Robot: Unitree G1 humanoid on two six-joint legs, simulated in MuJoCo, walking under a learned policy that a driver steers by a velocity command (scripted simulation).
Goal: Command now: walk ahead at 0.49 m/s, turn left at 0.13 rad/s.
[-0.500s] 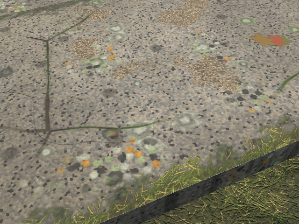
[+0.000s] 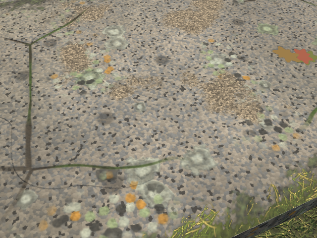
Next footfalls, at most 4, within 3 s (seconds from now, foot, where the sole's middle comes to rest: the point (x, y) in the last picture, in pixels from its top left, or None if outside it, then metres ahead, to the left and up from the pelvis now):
0.34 right None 0.26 -0.12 -0.78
0.74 left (124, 235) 0.44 0.15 -0.62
1.28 right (120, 157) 0.77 0.20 -0.62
1.74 left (75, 110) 1.03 0.44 -0.62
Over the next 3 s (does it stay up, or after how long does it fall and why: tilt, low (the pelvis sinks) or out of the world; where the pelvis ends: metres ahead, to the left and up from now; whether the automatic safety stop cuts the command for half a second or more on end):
stays up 1.22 0.28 0.16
